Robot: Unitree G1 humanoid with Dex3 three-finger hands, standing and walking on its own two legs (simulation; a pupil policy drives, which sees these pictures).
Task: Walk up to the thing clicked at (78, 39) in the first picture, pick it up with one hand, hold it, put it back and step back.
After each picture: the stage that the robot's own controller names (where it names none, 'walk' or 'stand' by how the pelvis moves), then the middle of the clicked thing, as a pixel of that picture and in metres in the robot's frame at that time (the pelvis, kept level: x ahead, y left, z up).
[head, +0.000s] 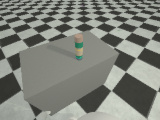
stand; (78, 48) +0.61 +0.13 +0.04
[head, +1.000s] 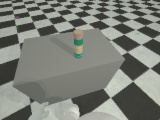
sink last; (78, 45) +0.58 +0.14 +0.07
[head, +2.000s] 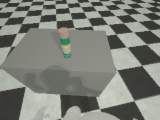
rise first; (65, 44) +0.54 +0.24 +0.08
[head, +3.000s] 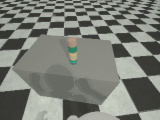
stand; (72, 52) +0.54 +0.18 +0.04
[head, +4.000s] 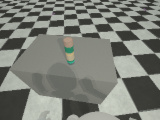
stand; (69, 52) +0.53 +0.21 +0.04
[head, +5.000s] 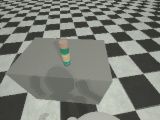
stand; (65, 54) +0.53 +0.24 +0.04
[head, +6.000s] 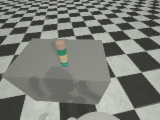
stand; (62, 54) +0.52 +0.26 +0.04
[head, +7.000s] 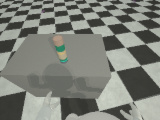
rise first; (61, 51) +0.52 +0.27 +0.04
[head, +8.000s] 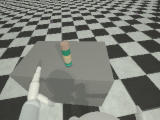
go down; (66, 55) +0.52 +0.26 +0.04
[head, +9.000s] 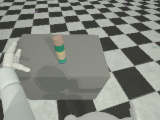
go down; (60, 51) +0.53 +0.24 +0.05
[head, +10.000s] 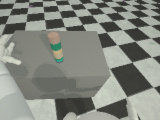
go down; (57, 49) +0.51 +0.24 +0.07
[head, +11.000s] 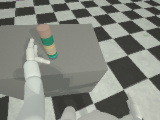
close in; (49, 44) +0.51 +0.26 +0.10
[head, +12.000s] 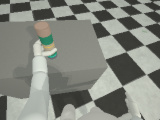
lift; (48, 43) +0.50 +0.25 +0.11
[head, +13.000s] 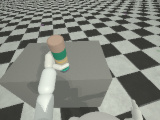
lift; (60, 57) +0.34 +0.18 +0.22
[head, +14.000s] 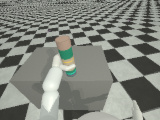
hold; (67, 58) +0.33 +0.16 +0.23
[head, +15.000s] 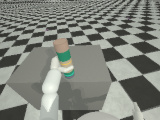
hold; (65, 60) +0.33 +0.17 +0.20
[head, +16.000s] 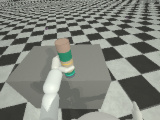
crouch; (66, 60) +0.34 +0.16 +0.20
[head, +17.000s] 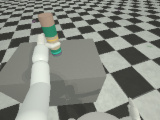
crouch; (52, 37) +0.47 +0.23 +0.25
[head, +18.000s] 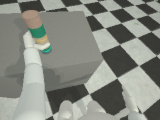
lower; (40, 36) +0.53 +0.24 +0.12
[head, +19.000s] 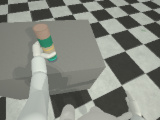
lower; (47, 46) +0.48 +0.24 +0.11
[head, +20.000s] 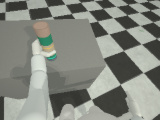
lower; (47, 44) +0.49 +0.24 +0.11
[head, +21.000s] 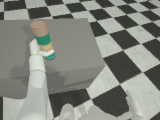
lower; (45, 44) +0.49 +0.24 +0.11
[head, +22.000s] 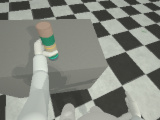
loosen; (49, 44) +0.49 +0.23 +0.11
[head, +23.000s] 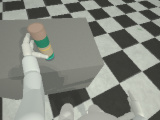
withdraw; (44, 45) +0.48 +0.24 +0.11
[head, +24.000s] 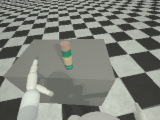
sink last; (67, 56) +0.48 +0.23 +0.08
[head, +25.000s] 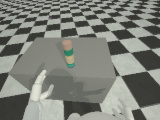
stand; (69, 55) +0.49 +0.23 +0.06
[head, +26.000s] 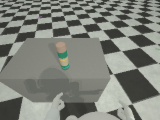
stand; (63, 57) +0.47 +0.24 +0.05
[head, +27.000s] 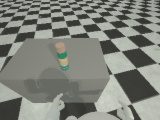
stand; (62, 57) +0.47 +0.24 +0.04
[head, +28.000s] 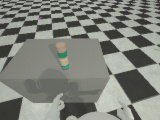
stand; (63, 57) +0.48 +0.24 +0.04
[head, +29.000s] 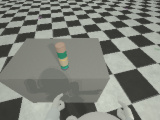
stand; (62, 57) +0.47 +0.24 +0.04
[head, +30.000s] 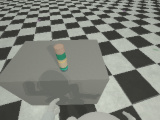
stand; (61, 59) +0.47 +0.24 +0.05
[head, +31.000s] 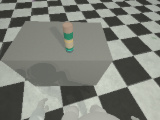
walk; (68, 39) +0.60 +0.20 +0.06
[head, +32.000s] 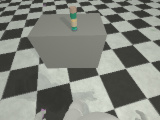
walk; (73, 19) +0.97 +0.28 +0.07
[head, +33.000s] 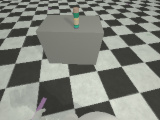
stand; (76, 18) +1.16 +0.23 +0.06
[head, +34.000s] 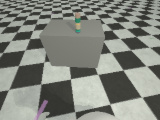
stand; (77, 23) +1.15 +0.22 +0.04
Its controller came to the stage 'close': yes
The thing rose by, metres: 0.21
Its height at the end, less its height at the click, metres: +0.00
